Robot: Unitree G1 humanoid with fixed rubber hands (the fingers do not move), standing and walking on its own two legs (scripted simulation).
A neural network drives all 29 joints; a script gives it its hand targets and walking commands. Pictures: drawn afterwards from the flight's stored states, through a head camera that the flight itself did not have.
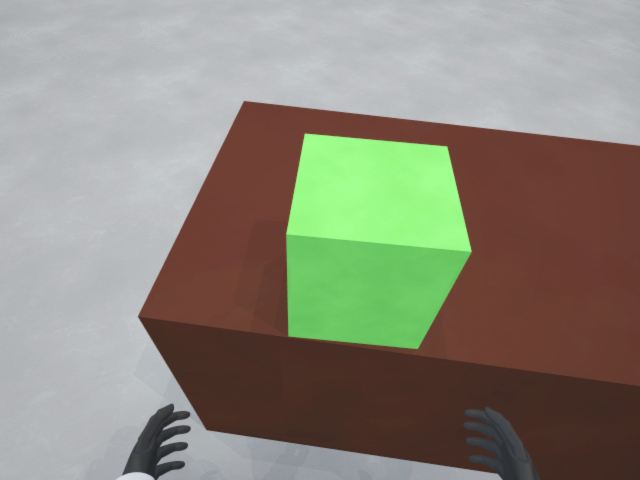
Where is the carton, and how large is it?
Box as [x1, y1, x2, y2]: [286, 134, 471, 348]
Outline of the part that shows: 305,134 286,233 288,335 417,348 471,251 446,146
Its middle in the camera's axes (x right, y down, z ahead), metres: +0.07 +0.01 +0.60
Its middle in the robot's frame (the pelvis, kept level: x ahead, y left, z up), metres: +0.45 -0.03 +0.02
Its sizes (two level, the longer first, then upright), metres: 0.210 0.200 0.250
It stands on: a pedestal, 0.67 m high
